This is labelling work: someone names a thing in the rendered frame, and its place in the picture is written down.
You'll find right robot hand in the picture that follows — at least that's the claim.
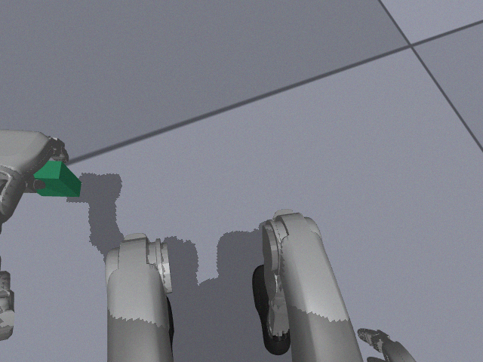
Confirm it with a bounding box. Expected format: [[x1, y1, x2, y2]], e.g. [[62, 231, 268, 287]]
[[357, 329, 416, 362]]

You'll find carton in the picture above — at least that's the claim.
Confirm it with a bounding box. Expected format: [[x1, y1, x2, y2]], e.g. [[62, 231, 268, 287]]
[[33, 161, 82, 197]]

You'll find left robot arm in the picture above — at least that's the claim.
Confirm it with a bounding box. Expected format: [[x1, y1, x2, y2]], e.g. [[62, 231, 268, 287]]
[[0, 166, 26, 341]]

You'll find left robot hand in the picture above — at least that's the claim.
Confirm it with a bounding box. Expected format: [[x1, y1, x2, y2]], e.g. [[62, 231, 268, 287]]
[[0, 130, 69, 193]]

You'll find right robot foot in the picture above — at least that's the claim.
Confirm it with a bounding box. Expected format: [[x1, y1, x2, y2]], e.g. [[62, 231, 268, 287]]
[[252, 265, 291, 355]]

